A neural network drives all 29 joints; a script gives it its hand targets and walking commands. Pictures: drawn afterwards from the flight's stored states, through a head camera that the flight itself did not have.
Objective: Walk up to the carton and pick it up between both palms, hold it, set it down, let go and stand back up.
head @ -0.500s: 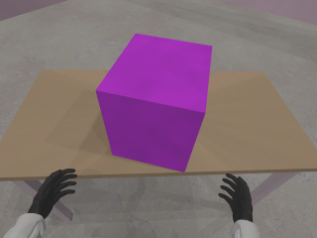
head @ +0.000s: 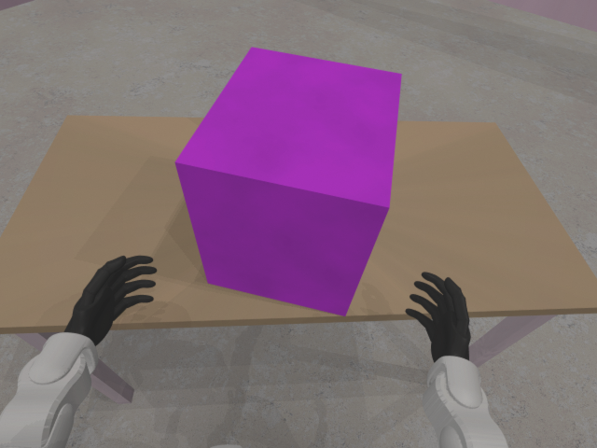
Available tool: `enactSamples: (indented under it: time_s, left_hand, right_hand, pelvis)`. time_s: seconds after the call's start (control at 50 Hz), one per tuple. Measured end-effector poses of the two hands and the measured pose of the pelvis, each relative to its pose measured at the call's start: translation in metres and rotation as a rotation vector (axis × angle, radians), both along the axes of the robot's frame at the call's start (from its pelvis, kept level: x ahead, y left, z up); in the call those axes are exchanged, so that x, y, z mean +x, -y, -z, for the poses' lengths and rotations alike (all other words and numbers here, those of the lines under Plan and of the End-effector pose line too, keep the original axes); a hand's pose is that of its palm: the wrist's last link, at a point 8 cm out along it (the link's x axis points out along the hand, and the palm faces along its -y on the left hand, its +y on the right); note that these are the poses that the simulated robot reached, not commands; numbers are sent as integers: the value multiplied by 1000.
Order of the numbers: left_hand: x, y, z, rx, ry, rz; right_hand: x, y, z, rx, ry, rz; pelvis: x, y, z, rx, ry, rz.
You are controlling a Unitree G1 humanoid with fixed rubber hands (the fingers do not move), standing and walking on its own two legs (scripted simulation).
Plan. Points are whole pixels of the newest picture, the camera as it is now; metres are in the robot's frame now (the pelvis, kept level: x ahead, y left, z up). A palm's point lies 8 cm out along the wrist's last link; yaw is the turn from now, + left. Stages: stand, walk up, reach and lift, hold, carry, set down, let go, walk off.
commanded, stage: reach and lift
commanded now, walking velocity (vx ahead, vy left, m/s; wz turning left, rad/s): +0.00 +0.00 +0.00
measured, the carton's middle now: (299, 184) +0.50 +0.03 +0.04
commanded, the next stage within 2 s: none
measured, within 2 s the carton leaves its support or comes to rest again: neither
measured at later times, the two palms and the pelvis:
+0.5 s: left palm (111, 239) +0.33 +0.26 +0.09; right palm (469, 285) +0.30 -0.19 +0.08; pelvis +0.00 -0.01 +0.00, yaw -1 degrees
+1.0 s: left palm (123, 171) +0.40 +0.25 +0.14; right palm (484, 225) +0.36 -0.20 +0.14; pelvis +0.00 +0.00 +0.00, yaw -1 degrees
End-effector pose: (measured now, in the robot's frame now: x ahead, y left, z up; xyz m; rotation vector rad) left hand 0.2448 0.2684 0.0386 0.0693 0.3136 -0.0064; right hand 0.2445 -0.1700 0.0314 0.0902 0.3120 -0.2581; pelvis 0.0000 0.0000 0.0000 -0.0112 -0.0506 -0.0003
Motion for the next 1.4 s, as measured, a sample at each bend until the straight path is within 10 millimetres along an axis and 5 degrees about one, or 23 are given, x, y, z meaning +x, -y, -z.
enactSamples:
  time_s: [0.88,1.4]
  left_hand:
    - [134,8,-87,-17,20,-19]
    - [204,39,-143,-27,60,24]
  right_hand:
    - [96,26,-87,-28,53,-11]
    - [143,52,-144,-42,84,0]
  pelvis:
    - [-7,4,-4,1,-69,15]
    - [-7,-5,-3,-14,-165,22]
